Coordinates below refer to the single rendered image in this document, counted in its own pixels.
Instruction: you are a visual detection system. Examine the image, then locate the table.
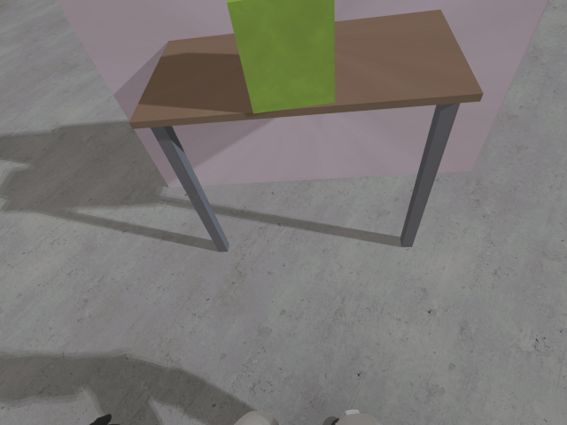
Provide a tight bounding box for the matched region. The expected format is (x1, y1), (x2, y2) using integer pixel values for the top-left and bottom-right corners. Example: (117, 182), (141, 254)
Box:
(129, 10), (484, 252)

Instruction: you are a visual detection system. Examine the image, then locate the robot right shin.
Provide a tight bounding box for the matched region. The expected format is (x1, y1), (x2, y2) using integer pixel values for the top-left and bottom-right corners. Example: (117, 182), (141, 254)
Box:
(338, 410), (359, 421)

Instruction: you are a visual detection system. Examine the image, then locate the carton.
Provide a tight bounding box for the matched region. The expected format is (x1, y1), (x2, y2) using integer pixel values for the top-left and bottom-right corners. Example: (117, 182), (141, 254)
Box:
(227, 0), (335, 113)

